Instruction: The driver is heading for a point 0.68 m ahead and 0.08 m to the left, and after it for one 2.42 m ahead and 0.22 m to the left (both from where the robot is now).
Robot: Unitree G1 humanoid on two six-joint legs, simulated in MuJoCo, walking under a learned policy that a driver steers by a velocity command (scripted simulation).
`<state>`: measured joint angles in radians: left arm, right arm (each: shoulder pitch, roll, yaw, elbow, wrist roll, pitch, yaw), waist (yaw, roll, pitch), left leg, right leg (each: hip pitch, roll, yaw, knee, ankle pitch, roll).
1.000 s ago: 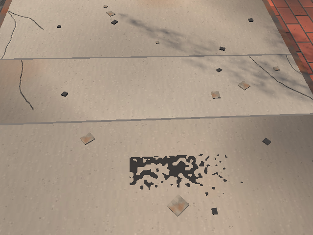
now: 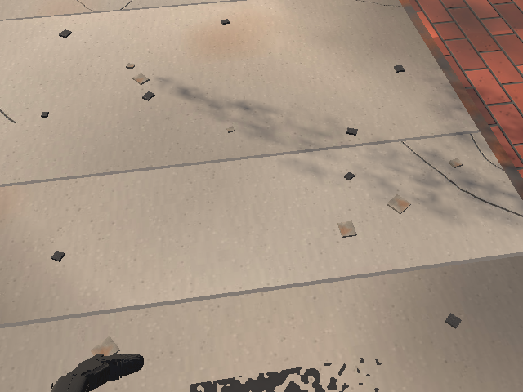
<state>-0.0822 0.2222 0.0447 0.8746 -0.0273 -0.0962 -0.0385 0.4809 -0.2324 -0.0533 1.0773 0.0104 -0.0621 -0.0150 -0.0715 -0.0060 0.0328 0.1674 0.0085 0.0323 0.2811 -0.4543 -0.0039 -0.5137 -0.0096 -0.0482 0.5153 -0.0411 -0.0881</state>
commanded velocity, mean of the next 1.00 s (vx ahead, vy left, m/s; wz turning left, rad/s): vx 0.49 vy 0.00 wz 0.00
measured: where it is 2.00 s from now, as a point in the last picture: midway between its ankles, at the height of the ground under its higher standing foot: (249, 168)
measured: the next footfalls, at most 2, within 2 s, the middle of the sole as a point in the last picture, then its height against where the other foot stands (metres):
left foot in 0.58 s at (207, 380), level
right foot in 1.12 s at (291, 263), level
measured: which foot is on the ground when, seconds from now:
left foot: down 0.00-0.00, up 0.02-0.56, down 0.58-1.00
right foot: down 0.00-0.60, up 0.62-1.00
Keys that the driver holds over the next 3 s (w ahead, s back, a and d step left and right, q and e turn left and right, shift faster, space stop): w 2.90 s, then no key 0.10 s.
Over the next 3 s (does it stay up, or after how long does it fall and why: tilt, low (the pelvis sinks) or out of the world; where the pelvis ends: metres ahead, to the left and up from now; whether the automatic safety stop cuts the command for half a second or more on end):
stays up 1.70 0.04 0.03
